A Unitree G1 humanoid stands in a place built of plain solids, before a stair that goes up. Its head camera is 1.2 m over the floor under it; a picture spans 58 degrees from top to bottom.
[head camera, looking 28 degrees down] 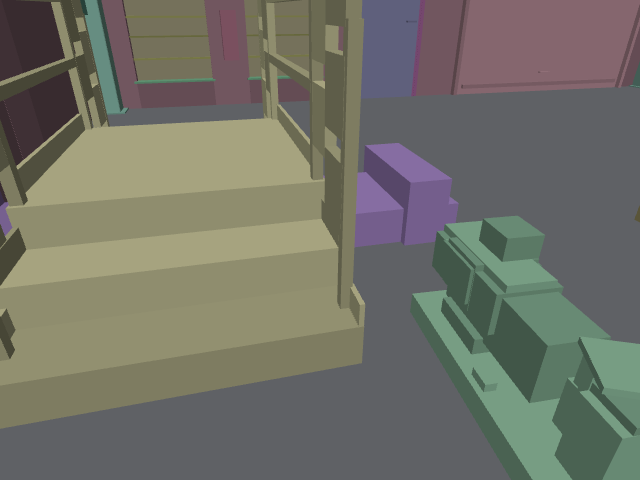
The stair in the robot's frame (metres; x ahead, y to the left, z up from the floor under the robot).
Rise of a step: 0.18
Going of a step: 0.28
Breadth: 1.25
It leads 14 degrees to the left of straight ahead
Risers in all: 3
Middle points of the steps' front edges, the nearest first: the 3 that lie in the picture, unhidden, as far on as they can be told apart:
1.10 0.44 0.18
1.37 0.51 0.36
1.64 0.58 0.54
